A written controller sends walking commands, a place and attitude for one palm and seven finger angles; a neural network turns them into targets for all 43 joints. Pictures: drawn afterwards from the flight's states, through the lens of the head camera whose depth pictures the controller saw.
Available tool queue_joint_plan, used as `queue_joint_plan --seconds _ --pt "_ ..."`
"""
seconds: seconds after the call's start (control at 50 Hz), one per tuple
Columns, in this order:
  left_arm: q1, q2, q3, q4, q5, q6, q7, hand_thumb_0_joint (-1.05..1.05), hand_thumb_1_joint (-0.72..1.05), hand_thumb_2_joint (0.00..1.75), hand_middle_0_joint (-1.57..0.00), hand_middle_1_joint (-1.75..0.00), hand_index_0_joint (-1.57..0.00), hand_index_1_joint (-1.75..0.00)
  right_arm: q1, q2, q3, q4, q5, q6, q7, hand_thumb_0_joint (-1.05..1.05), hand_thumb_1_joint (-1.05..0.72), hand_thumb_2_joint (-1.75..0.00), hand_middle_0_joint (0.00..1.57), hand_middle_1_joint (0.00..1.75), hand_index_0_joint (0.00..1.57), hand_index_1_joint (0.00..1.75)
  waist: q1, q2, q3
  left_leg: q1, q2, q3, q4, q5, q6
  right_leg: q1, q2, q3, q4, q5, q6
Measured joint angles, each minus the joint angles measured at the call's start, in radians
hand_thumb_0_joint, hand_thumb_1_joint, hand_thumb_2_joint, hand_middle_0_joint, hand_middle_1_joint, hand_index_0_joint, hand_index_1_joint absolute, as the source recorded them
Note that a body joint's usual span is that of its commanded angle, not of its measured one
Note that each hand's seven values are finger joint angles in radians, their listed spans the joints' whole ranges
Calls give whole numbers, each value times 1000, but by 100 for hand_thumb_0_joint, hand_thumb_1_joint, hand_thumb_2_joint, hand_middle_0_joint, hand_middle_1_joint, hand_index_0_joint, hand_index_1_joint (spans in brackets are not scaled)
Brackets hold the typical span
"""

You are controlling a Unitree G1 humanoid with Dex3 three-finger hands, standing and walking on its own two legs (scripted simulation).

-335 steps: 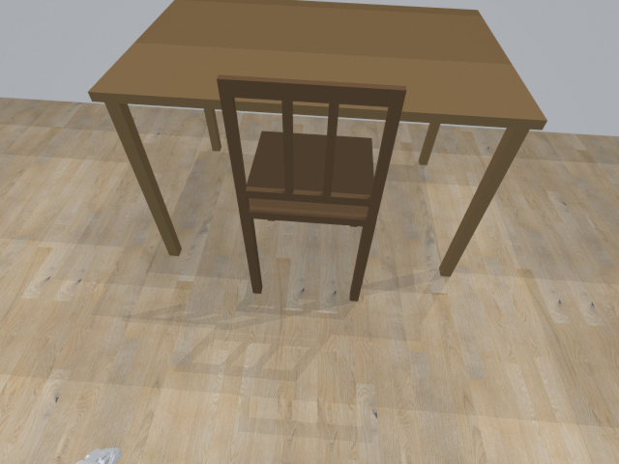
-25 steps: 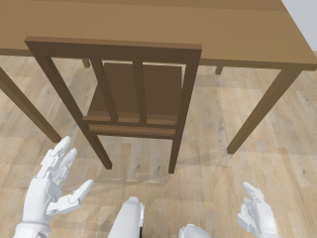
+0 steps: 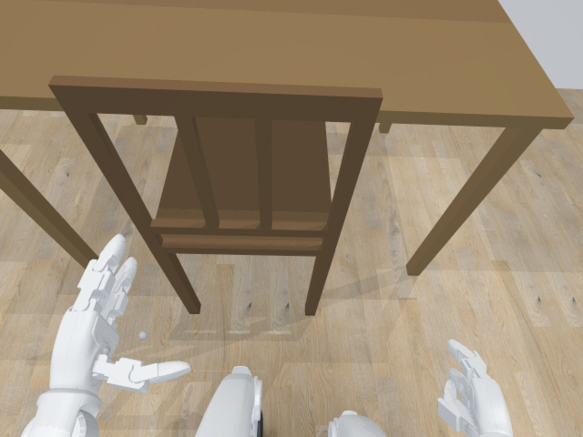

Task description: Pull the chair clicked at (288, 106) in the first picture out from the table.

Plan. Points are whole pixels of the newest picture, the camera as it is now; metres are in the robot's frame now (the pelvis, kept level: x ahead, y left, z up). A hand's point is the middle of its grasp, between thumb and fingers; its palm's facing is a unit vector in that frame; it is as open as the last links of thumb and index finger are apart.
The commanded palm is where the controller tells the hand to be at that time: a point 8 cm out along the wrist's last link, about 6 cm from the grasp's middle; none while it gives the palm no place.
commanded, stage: raise the hand toward the chair's back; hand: left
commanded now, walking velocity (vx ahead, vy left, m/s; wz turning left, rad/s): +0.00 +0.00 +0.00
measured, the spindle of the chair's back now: (201, 179) +0.49 +0.19 +0.00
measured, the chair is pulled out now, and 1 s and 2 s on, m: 0.00 0.00 0.00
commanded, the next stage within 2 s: aim the fingers beside a spindle in 1.00 s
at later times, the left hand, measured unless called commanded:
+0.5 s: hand (122, 325) +0.23 +0.21 +0.06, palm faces +0.08 -0.99 -0.07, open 16.9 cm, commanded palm +0.21 +0.26 +0.07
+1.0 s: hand (139, 316) +0.24 +0.20 +0.06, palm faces +0.08 -0.99 -0.07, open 16.9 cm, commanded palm +0.22 +0.25 +0.07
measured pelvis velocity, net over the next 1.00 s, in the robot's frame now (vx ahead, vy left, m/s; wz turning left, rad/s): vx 0.00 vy -0.01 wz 0.01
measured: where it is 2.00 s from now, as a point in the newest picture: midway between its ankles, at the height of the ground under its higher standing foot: outside the picture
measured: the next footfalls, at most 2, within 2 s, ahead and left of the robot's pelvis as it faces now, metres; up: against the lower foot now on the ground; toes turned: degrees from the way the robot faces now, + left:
none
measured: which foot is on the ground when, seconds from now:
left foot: down 0.00-1.00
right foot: down 0.00-1.00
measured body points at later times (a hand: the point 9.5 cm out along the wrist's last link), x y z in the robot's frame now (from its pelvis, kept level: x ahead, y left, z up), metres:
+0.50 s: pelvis -0.01 +0.00 +0.01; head +0.06 +0.02 +0.46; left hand +0.22 +0.27 +0.07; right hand +0.17 -0.23 -0.07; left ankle +0.09 +0.10 -0.64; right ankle -0.03 -0.12 -0.64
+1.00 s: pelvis +0.00 -0.01 +0.01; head +0.07 -0.01 +0.46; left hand +0.23 +0.25 +0.07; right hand +0.19 -0.25 -0.07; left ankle +0.09 +0.10 -0.64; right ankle -0.03 -0.12 -0.64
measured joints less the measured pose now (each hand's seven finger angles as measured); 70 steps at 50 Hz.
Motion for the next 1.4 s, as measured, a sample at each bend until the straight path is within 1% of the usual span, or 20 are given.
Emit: queue_joint_plan --seconds 0.14,0.26,0.36,0.56,0.7,0.86,1.14,1.22,1.3,1.4 --pt "-26 12 3 -13 15 21 12 -1 -35 37 -7 -10 -8 -10 -25 23 34 -25 -4 4 3 2 -91 -90 20 30 20 30 10 0 3 14 -5 -12 -14 15 4 21 -1 -12 -24 17 4" --pt "-48 26 14 3 13 51 1 -1 -44 33 -6 -9 -7 -9 -17 34 62 -28 -5 4 3 2 -91 -90 20 30 21 30 9 7 5 32 -7 -19 -33 27 4 43 0 -19 -47 31 4" --pt "-65 34 33 25 1 56 -14 -1 -48 31 -6 -8 -7 -8 1 30 69 -13 -6 -2 0 2 -90 -90 20 30 21 30 5 12 6 43 -6 -21 -44 34 2 53 1 -21 -57 37 2" --pt "-97 48 62 66 -19 57 -36 -1 -50 30 -6 -8 -6 -8 34 -1 52 20 1 -21 -10 2 -91 -90 20 30 21 30 -7 13 10 58 0 -23 -60 39 -6 63 8 -21 -70 42 -6" --pt "-97 40 62 80 -23 49 -39 -1 -50 30 -6 -8 -6 -8 39 -11 36 28 3 -34 -9 2 -91 -90 20 30 21 30 -13 12 6 65 3 -20 -67 37 -12 66 10 -16 -72 40 -11" --pt "-100 31 62 85 -22 36 -39 -1 -50 30 -6 -8 -6 -8 23 -3 34 30 0 -37 -3 2 -91 -90 20 30 21 30 -6 10 1 62 5 -18 -60 29 -19 59 12 -14 -59 29 -17" --pt "-115 23 63 96 -26 52 -62 -1 -50 30 -6 -8 -6 -8 5 7 43 23 3 -31 -5 2 -91 -90 20 30 21 30 8 17 0 61 5 -21 -55 25 -25 57 13 -16 -49 21 -23" --pt "-145 25 66 124 -25 45 -66 -1 -50 30 -6 -8 -6 -8 7 2 44 29 1 -38 -9 2 -91 -90 20 30 21 30 11 16 -1 47 5 -24 -46 24 -26 43 14 -18 -39 18 -24" --pt "-177 23 64 142 -26 40 -68 -1 -50 30 -6 -8 -6 -8 8 -4 42 35 0 -43 -8 2 -91 -90 20 30 21 30 8 15 -2 31 5 -24 -33 21 -25 28 14 -18 -25 14 -24" --pt "-213 24 62 172 -16 45 -64 -1 -50 30 -6 -8 -6 -8 12 -6 42 40 -1 -39 -9 2 -91 -90 20 30 21 30 2 12 -4 15 8 -20 -23 19 -23 9 15 -13 -12 11 -22"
